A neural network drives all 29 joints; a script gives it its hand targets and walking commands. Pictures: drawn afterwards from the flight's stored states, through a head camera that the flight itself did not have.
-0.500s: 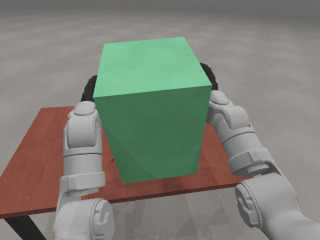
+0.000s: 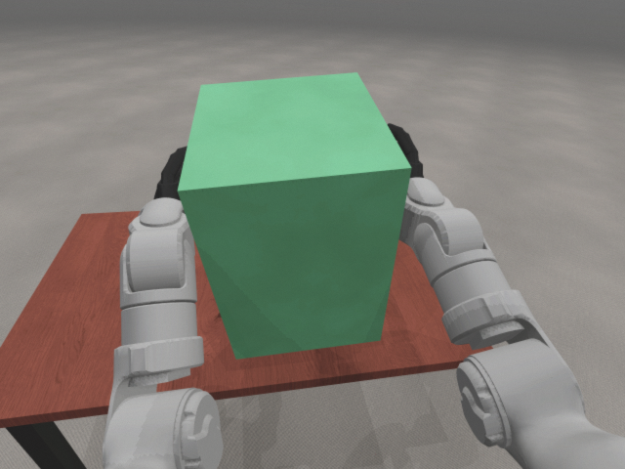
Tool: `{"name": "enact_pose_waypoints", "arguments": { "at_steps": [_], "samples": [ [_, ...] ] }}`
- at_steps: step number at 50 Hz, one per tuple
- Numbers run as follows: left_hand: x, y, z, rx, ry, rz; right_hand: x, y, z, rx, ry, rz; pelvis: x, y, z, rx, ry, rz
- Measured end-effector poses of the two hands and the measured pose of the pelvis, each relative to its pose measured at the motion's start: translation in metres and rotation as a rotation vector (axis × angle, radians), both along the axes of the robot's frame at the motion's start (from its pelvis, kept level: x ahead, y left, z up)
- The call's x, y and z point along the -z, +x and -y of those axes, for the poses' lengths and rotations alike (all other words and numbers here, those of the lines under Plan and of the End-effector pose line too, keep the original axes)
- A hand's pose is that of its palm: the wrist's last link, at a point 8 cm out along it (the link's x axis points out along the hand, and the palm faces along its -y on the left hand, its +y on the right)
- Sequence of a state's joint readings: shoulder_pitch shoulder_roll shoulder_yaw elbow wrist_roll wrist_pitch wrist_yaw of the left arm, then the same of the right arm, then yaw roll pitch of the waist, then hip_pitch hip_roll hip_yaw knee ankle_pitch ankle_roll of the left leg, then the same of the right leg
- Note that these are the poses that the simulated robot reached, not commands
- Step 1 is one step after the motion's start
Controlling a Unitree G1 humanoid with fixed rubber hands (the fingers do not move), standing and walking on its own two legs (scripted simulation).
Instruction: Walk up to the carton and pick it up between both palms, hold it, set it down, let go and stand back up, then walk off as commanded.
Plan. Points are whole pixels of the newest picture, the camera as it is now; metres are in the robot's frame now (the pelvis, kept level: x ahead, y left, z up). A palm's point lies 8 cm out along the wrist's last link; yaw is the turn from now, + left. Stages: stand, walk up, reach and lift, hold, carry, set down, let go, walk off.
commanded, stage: hold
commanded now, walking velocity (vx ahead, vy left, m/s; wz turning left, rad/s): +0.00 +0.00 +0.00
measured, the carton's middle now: (295, 219) +0.36 +0.01 +0.22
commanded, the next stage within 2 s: none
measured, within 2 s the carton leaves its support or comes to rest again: neither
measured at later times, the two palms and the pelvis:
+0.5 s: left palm (175, 210) +0.36 +0.15 +0.23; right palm (405, 188) +0.37 -0.12 +0.26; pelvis +0.00 +0.00 +0.00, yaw +0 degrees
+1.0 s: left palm (179, 204) +0.37 +0.15 +0.24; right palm (406, 188) +0.38 -0.13 +0.25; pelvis +0.00 +0.00 +0.00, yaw +0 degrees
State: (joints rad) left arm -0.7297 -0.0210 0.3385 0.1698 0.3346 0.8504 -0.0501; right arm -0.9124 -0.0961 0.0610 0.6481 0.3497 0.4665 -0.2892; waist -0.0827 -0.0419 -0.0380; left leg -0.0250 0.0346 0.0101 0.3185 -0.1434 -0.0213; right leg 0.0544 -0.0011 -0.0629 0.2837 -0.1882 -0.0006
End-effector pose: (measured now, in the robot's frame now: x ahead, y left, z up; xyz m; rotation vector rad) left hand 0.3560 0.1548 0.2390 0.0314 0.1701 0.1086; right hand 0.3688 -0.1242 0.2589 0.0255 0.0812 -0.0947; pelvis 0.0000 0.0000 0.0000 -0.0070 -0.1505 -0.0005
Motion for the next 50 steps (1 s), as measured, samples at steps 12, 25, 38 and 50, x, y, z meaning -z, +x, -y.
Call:
{"name": "enact_pose_waypoints", "arguments": {
  "at_steps": [12,25,38,50],
  "samples": [
    [-0.002,0.009,-0.001,-0.004,0.025,-0.016,0.003,0.010,-0.001,-0.004,0.008,-0.017,-0.001,-0.003,-0.002,0.001,0.001,-0.030],
    [0.004,0.004,0.001,0.006,0.005,0.006,0.004,0.002,0.001,0.006,0.001,0.004,0.000,0.003,-0.002,0.000,-0.002,-0.003],
    [-0.002,0.005,0.004,0.004,0.022,-0.011,0.004,0.003,0.004,0.007,0.010,-0.015,-0.001,-0.005,-0.003,0.008,0.001,-0.018],
    [0.001,0.012,0.004,0.008,0.024,-0.013,0.007,0.008,0.004,0.008,-0.003,-0.017,-0.001,-0.001,-0.001,0.000,0.000,-0.023]
  ]
}}
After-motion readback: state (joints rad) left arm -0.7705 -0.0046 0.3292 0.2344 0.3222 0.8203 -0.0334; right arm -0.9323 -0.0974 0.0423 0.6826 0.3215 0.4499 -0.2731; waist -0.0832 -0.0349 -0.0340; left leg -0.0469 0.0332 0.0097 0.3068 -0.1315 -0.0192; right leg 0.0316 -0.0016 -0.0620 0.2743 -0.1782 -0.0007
